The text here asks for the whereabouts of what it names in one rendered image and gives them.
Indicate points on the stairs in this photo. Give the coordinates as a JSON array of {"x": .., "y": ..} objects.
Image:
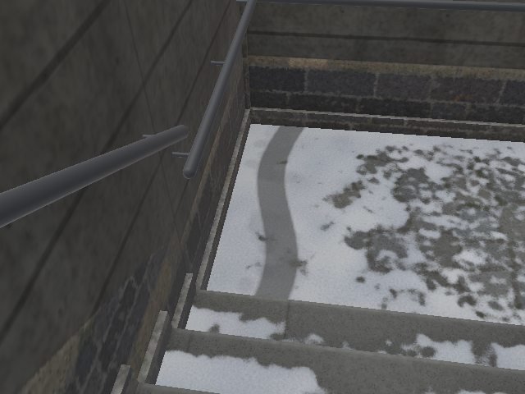
[{"x": 249, "y": 344}]

